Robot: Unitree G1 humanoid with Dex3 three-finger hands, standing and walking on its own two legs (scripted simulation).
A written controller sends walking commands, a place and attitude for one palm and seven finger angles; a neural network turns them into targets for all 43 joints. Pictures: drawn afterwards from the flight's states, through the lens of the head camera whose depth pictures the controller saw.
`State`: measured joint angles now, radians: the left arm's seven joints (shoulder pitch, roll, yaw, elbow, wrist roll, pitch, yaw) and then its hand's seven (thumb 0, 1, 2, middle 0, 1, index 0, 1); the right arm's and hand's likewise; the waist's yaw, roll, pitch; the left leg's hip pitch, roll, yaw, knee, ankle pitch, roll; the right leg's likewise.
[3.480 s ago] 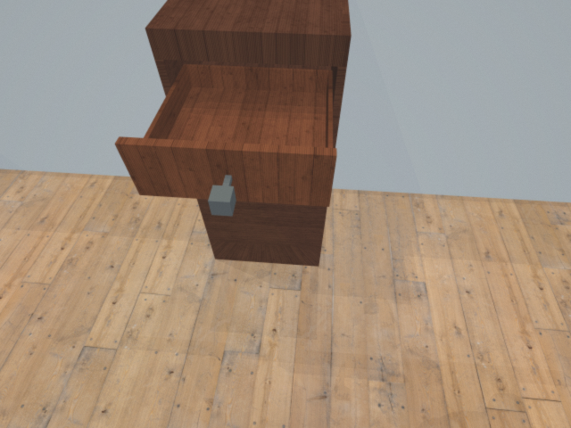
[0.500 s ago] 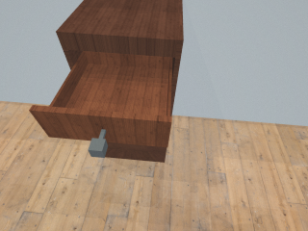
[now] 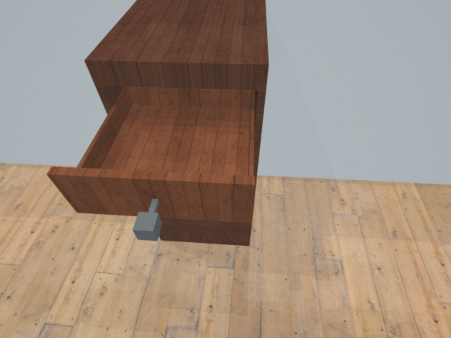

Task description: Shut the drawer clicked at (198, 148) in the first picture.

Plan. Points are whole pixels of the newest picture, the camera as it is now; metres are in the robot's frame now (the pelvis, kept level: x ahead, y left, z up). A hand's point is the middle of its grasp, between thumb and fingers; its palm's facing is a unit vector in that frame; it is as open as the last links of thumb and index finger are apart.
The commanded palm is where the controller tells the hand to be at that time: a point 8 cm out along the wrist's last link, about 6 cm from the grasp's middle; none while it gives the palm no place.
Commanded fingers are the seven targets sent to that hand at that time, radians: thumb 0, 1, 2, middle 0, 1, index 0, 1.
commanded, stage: look again from close up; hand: left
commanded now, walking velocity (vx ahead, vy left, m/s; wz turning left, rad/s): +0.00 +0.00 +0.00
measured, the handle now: (150, 217) +0.32 +0.17 +0.02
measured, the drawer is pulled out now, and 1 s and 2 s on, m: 0.30 0.29 0.29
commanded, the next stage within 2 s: raise the hand and make a fist in 0.36 s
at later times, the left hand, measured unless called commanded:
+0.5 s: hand out of the picture +0.03 +0.16 -0.16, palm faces +0.05 -0.97 -0.23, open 7.4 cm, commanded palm +0.09 +0.21 -0.06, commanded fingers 0.00 0.90 0.90 -0.26 -0.37 -0.26 -0.37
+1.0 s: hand out of the picture +0.11 +0.15 +0.00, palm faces +0.08 -1.00 -0.04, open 5.5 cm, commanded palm +0.10 +0.20 +0.00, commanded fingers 0.00 0.90 0.90 -0.76 -0.91 -0.76 -0.91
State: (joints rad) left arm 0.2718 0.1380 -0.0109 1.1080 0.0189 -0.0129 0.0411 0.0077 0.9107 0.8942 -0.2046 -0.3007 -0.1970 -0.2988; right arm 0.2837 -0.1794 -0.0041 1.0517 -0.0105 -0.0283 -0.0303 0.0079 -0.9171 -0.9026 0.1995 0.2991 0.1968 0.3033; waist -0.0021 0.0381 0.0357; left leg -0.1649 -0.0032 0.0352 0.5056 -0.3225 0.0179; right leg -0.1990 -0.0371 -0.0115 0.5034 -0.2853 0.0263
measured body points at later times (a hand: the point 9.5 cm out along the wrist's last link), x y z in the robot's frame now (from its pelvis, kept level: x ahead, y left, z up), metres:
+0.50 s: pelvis +0.00 -0.02 +0.00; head +0.02 -0.03 +0.45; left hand +0.03 +0.21 -0.14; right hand +0.00 -0.25 -0.16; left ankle -0.03 +0.10 -0.74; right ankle -0.01 -0.14 -0.74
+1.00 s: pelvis -0.05 -0.03 -0.07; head -0.01 -0.02 +0.38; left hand +0.10 +0.21 +0.00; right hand +0.21 -0.24 -0.09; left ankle -0.03 +0.10 -0.74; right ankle -0.01 -0.14 -0.74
